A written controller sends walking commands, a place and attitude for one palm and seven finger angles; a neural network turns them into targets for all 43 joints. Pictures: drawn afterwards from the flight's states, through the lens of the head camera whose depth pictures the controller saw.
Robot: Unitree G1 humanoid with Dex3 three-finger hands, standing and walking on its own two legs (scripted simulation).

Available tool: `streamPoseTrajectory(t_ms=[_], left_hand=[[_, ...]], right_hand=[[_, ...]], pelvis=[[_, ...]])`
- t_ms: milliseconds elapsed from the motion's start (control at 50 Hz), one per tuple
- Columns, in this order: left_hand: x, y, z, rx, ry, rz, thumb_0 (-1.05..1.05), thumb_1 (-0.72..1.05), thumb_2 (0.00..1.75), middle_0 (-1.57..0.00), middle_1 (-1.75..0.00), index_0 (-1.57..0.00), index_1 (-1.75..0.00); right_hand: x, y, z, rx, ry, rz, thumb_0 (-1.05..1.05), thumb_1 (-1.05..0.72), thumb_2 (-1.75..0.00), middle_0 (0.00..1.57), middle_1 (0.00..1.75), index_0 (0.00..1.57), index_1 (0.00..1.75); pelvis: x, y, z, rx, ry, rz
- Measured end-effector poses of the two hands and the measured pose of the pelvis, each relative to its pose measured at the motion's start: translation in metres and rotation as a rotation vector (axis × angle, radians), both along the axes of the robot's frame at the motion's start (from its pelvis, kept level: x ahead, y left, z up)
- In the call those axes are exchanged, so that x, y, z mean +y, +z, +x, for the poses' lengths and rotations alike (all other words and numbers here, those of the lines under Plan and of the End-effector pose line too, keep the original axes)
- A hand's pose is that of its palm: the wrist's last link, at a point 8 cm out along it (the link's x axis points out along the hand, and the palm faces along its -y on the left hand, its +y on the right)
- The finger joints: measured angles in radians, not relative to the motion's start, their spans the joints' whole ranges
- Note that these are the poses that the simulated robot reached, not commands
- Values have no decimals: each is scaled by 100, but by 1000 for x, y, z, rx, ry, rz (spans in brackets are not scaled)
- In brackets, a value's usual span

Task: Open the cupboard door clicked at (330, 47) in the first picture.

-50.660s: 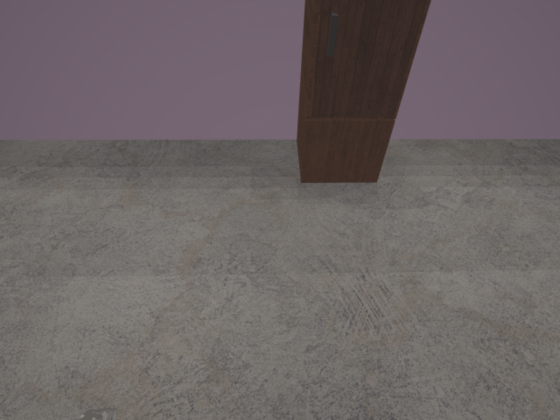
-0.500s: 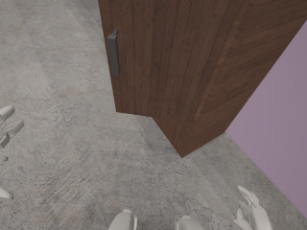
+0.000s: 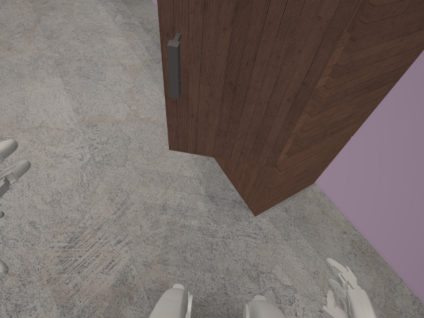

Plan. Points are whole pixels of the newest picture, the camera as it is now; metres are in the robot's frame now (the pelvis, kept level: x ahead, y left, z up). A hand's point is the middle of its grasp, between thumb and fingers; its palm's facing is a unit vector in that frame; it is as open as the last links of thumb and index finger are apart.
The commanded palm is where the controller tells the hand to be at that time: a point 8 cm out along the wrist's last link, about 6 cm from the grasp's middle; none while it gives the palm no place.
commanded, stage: draw the hand back to the body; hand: left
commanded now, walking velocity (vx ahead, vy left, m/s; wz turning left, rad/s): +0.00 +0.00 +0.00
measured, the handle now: (176, 66) +0.62 +0.15 +0.10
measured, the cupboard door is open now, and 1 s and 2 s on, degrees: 51 51 51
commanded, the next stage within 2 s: step back with the hand held close in 1.54 s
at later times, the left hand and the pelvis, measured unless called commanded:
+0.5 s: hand (10, 212) +0.22 +0.29 +0.14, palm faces -0.03 -0.99 -0.16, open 16.1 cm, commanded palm +0.19 +0.35 +0.16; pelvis +0.03 +0.00 +0.04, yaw +1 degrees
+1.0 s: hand (39, 162) +0.26 +0.24 +0.21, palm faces +0.48 -0.76 -0.43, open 11.0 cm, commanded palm +0.21 +0.28 +0.23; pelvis +0.07 -0.04 +0.08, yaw +1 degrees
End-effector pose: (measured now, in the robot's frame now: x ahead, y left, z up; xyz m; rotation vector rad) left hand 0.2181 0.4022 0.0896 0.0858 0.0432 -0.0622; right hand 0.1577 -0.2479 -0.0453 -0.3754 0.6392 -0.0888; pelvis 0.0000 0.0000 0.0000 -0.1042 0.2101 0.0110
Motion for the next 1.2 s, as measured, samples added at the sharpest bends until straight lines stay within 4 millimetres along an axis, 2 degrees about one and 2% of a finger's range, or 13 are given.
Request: streamPoseTrajectory(t_ms=[60,140,240,340,480,520,640,720,800,880,1000,1200], left_hand=[[-9,4,2,5,-30,4,-2,-50,30,-15,-30,-15,-30],[-20,21,-2,-11,-41,23,-2,-50,30,-15,-30,-15,-30],[-21,43,-12,-22,8,38,-2,-50,30,-15,-30,-16,-30],[-21,49,-19,6,56,16,-2,-50,30,-15,-30,-15,-30],[-54,60,-19,-6,7,24,-2,-47,32,-15,-30,-15,-30],[-59,69,-17,7,93,134,-2,-44,33,-15,-30,-16,-30],[-69,88,-29,32,444,299,-1,-28,40,-16,-30,-17,-30],[-78,103,-39,32,564,371,-1,-15,45,-17,-30,-17,-30],[-87,117,-37,4,638,402,-1,-2,51,-17,-30,-17,-30],[-101,128,-24,-28,648,402,-1,11,57,-18,-30,-18,-30],[-129,142,-6,-76,575,401,0,32,65,-18,-30,-19,-30],[-163,167,-1,-178,500,405,0,66,80,-20,-30,-20,-30]], right_hand=[[4,5,1,-21,-6,13,2,-90,-90,20,30,21,30],[12,15,4,-57,-7,37,2,-90,-90,20,30,21,30],[19,25,13,-97,-1,69,2,-90,-90,20,30,21,30],[21,30,25,-119,14,83,2,-90,-90,20,30,21,30],[18,43,40,-161,31,83,2,-90,-90,20,30,21,30],[18,46,43,-151,40,69,2,-90,-90,20,30,21,30],[15,46,49,-91,10,93,2,-90,-90,20,30,21,30],[11,38,54,-24,-3,109,2,-90,-90,20,30,21,30],[5,30,62,25,-2,118,2,-90,-90,20,30,21,30],[-3,28,74,34,-10,130,2,-90,-90,20,30,21,30],[-15,38,92,-1,-35,151,2,-90,-90,20,30,21,30],[-26,50,108,-33,-27,158,2,-90,-90,20,30,20,30]], pelvis=[[2,3,1,-10,-1,1],[4,10,5,-30,-2,5],[5,18,11,-55,3,8],[3,25,16,-78,13,12],[-2,34,24,-115,18,22],[-5,38,26,-130,19,30],[-14,53,35,-151,18,53],[-19,61,46,-161,22,68],[-24,67,55,-182,29,81],[-31,71,63,-203,26,94],[-42,77,73,-230,11,103],[-54,81,77,-263,4,102]])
